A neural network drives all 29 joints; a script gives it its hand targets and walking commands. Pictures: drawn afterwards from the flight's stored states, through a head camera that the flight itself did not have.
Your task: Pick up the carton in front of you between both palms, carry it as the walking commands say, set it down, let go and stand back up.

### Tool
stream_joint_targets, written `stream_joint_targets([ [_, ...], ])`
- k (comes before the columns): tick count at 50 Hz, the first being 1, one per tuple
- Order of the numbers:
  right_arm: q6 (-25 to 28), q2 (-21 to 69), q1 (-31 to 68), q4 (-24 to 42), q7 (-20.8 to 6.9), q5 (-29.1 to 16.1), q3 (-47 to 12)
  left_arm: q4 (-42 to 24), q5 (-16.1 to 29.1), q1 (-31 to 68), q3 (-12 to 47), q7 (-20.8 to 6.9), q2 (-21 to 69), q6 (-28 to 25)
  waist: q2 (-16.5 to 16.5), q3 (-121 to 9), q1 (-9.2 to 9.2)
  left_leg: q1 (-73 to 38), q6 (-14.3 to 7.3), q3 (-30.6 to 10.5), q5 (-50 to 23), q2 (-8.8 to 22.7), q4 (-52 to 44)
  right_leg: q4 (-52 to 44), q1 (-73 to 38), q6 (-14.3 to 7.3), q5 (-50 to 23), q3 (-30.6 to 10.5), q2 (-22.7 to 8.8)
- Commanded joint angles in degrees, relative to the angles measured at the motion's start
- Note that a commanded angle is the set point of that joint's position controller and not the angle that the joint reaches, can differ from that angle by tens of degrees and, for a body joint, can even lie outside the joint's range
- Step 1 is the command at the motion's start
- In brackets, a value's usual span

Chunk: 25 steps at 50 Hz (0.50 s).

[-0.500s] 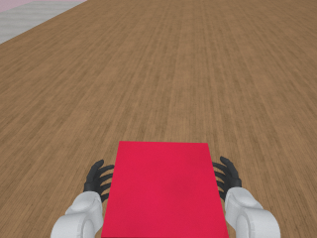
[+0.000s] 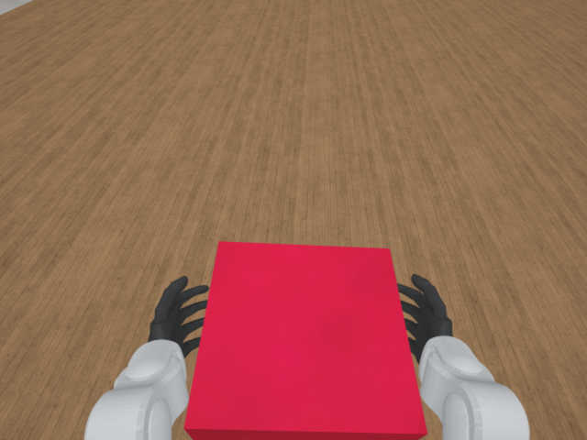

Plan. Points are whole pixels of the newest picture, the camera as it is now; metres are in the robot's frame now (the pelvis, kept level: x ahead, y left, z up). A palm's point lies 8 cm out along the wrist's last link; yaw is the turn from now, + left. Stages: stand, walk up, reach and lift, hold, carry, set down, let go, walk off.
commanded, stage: carry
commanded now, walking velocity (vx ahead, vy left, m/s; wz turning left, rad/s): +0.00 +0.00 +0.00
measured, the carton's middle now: (298, 363) +0.24 +0.00 +0.02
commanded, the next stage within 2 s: none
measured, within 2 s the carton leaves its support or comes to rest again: neither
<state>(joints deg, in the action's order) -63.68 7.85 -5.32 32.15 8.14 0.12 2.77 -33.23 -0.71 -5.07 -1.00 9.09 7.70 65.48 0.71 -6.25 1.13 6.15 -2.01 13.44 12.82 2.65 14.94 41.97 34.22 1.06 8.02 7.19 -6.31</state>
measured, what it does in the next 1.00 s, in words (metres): walks ahead: right foot, then left foot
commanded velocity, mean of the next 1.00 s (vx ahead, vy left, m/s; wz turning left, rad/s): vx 0.00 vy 0.00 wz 0.00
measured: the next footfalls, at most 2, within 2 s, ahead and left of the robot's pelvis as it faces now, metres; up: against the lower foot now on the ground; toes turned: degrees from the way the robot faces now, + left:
right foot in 0.14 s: +0.26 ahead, -0.12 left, +0.00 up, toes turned +10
left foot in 0.36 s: +0.17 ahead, +0.10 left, +0.00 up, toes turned +3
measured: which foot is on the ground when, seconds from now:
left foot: down 0.00-0.16, up 0.18-0.34, down 0.36-1.00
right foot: up 0.00-0.12, down 0.14-1.00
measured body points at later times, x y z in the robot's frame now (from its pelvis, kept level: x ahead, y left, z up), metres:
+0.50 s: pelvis +0.20 -0.02 -0.02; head +0.18 -0.02 +0.43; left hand +0.44 +0.14 +0.06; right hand +0.46 -0.16 +0.06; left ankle +0.13 +0.09 -0.75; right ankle +0.22 -0.11 -0.75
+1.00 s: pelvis +0.21 +0.00 -0.02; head +0.20 +0.00 +0.43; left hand +0.50 +0.16 +0.00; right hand +0.51 -0.14 +0.00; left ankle +0.13 +0.09 -0.75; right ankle +0.22 -0.11 -0.75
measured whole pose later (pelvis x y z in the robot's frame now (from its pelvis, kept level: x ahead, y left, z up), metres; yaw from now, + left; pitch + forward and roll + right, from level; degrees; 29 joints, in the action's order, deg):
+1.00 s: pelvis +0.21 +0.00 -0.02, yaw +2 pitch +2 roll -1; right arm -41.4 7.6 9.1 -8.1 2.1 12.3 8.9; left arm 7.7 -11.7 8.5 -7.0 1.9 7.6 41.7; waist -0.7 -5.0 -0.1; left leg 9.0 -0.7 7.9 22.3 2.3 29.2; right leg 30.5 17.0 -0.3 15.1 12.2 -4.5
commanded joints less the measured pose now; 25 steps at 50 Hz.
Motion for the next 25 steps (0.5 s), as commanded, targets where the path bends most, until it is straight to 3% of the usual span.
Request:
stream_joint_targets([
  [1,-0.6,33.8,15.3,5.2,-2.4,-9.8,-30.8,-4.4,8.1,16.6,31.0,-0.6,36.7,-1.0,-10.3,-5.1,-0.44,-5.7,-2.7,-2.0,-36.7,10.9,-0.9,-7.6,-3.9,0.1,-5.8,4.0,3.1],
  [4,-1.5,32.6,14.6,4.5,-1.6,-8.7,-30.0,-4.3,8.7,16.7,30.8,-0.8,34.5,0.0,-10.6,-4.3,-0.27,-6.5,-0.9,-0.4,-36.3,10.2,4.3,-13.7,-9.8,-0.2,-10.7,5.8,4.3],
  [6,-2.0,32.0,15.1,4.2,-1.4,-8.3,-30.1,-3.7,8.6,16.2,30.2,-1.0,34.0,0.3,-7.4,-5.0,-1.39,-3.1,2.6,1.5,-35.6,8.5,12.5,-23.1,-21.6,-0.3,-19.4,7.1,4.8],
  [7,-2.2,31.6,15.4,4.0,-1.3,-8.1,-30.4,-3.4,8.5,16.0,29.6,-1.2,33.5,0.5,-4.5,-7.6,-1.54,1.9,4.6,0.5,-25.5,6.9,17.9,-22.1,-30.8,-0.5,-31.4,2.4,-0.3],
  [8,-2.5,31.9,16.2,4.1,-1.2,-8.4,-30.9,-2.3,8.6,15.8,28.7,-1.3,33.0,0.6,5.6,-13.2,-2.01,12.5,6.1,-1.7,-4.8,3.9,28.9,-15.3,-44.7,-6.0,-56.1,-8.3,-11.5],
  [9,-2.6,32.9,16.4,4.9,-1.3,-9.2,-32.0,-0.8,9.1,14.6,28.5,-1.6,34.6,0.1,13.4,-18.8,-2.46,16.1,6.3,-5.5,18.0,0.2,36.3,-17.3,-49.3,-12.5,-60.4,-16.8,-16.7],
  [10,-2.3,35.3,16.2,5.3,-1.7,-9.8,-33.3,-2.0,9.9,14.4,29.0,-2.1,36.9,-0.5,11.2,-18.5,-2.11,17.6,5.6,-8.4,22.6,0.5,37.9,-20.4,-46.3,-13.8,-53.4,-17.2,-17.3],
  [11,-1.7,38.2,17.7,5.8,-2.2,-10.0,-34.0,-3.2,10.4,16.2,29.4,-2.7,39.3,-1.1,8.5,-18.7,-1.76,16.3,4.5,-10.8,23.1,1.5,35.2,-22.3,-43.2,-12.7,-43.8,-14.9,-16.2],
  [12,-1.1,40.5,19.1,6.0,-2.7,-10.1,-34.4,-3.5,10.8,17.2,30.2,-3.4,41.8,-1.7,6.7,-16.9,-1.4,13.5,3.5,-11.7,22.7,2.9,27.2,-23.7,-38.6,-10.1,-37.0,-10.8,-14.0],
  [14,0.0,43.7,20.2,5.5,-3.4,-9.5,-35.1,-3.5,11.2,18.5,31.5,-4.6,44.2,-2.8,8.5,-15.6,-1.59,9.4,3.0,-9.1,16.9,0.9,17.9,-25.4,-35.2,-7.5,-24.2,-7.3,-10.3],
  [17,0.9,42.6,18.1,4.7,-4.5,-8.3,-35.5,-3.6,11.0,18.5,33.5,-6.1,42.5,-3.4,5.5,-16.5,-0.81,3.2,3.0,-6.8,0.8,1.7,8.1,-23.4,-30.3,-6.0,-12.7,-3.3,-7.9],
  [19,0.9,39.6,18.5,3.4,-5.3,-7.3,-35.2,-2.2,10.0,19.7,33.7,-7.0,39.4,-3.2,1.7,-12.7,-1.0,3.8,3.0,-9.9,-4.5,6.3,6.0,-21.0,-25.9,-3.5,-5.2,-0.6,-5.4],
  [21,0.6,35.2,20.3,0.5,-5.9,-6.3,-33.5,1.5,9.0,21.0,32.3,-7.5,35.6,-2.8,-2.1,-9.1,-1.35,5.4,2.6,-10.3,-12.7,7.9,10.0,-18.1,-24.4,-2.5,-12.7,-1.0,-4.0],
  [25,1.5,30.6,19.5,-7.5,-6.6,-4.5,-29.6,8.3,5.7,20.3,27.8,-7.4,30.4,-3.3,-2.5,-10.0,-1.16,5.1,2.3,-10.2,-25.1,7.6,11.9,-12.7,-26.6,-2.4,-24.7,-1.0,-4.3],
])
